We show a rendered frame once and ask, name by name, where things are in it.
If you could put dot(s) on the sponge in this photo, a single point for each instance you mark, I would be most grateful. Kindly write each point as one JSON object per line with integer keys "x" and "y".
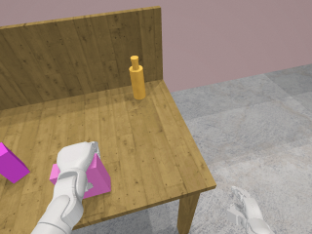
{"x": 97, "y": 175}

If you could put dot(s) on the robot left hand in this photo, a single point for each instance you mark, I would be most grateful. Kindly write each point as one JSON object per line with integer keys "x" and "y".
{"x": 78, "y": 156}

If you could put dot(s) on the robot left forearm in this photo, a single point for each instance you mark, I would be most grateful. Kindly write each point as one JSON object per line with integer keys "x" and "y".
{"x": 66, "y": 208}

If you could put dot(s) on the robot right forearm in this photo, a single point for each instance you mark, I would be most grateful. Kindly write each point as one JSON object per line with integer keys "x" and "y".
{"x": 257, "y": 225}

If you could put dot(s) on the table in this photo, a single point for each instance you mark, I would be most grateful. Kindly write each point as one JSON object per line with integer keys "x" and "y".
{"x": 67, "y": 81}

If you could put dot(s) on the robot right hand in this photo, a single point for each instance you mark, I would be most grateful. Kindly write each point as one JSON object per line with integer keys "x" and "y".
{"x": 249, "y": 209}

